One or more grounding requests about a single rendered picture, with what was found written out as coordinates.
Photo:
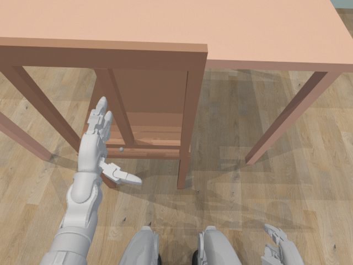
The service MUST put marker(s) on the right robot hand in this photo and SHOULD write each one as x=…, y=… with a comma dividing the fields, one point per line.
x=286, y=254

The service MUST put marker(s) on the left robot forearm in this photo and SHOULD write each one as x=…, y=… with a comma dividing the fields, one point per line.
x=75, y=233

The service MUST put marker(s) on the left robot thigh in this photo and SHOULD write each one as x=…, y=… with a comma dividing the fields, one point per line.
x=142, y=248

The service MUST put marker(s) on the chair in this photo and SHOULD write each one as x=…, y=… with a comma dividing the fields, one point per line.
x=152, y=90

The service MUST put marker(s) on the robot thigh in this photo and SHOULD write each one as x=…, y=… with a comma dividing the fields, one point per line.
x=142, y=248
x=214, y=247

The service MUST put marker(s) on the table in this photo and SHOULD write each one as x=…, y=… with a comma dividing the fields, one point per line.
x=286, y=35

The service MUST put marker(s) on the right robot thigh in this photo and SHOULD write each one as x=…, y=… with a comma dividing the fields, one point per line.
x=214, y=247

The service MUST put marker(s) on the left robot hand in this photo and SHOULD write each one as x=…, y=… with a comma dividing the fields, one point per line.
x=93, y=146

